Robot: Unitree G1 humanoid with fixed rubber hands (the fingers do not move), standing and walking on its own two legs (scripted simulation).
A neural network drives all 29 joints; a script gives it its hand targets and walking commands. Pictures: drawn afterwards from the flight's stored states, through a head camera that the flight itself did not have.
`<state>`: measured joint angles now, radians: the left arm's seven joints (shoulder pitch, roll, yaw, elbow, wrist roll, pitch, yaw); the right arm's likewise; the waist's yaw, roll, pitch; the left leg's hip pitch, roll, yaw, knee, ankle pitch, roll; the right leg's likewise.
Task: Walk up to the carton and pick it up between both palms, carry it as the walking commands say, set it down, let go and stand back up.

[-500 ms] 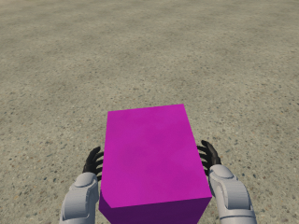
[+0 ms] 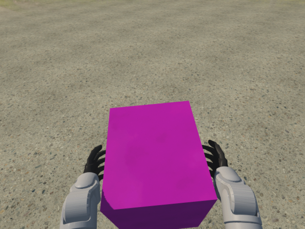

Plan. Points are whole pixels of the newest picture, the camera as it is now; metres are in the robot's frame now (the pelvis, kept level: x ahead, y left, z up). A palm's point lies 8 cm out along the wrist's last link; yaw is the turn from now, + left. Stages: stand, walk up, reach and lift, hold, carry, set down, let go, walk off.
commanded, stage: carry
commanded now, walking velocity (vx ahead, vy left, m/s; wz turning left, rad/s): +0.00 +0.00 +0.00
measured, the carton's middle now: (155, 169) +0.32 -0.01 -0.02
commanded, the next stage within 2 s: hold in 1.80 s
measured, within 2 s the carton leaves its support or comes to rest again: neither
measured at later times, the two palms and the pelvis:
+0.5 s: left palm (114, 196) +0.24 +0.10 +0.01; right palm (236, 182) +0.25 -0.22 +0.01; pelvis -0.02 -0.06 +0.01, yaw -1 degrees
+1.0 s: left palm (125, 186) +0.25 +0.07 +0.03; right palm (253, 181) +0.24 -0.25 +0.04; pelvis -0.02 -0.07 +0.01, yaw -2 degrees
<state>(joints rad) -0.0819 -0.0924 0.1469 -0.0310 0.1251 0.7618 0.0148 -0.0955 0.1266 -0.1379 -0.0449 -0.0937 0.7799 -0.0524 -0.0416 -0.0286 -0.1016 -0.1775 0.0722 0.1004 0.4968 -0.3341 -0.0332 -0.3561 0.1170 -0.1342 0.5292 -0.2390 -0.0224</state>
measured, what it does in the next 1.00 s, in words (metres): steps on the spot: right foot, then left foot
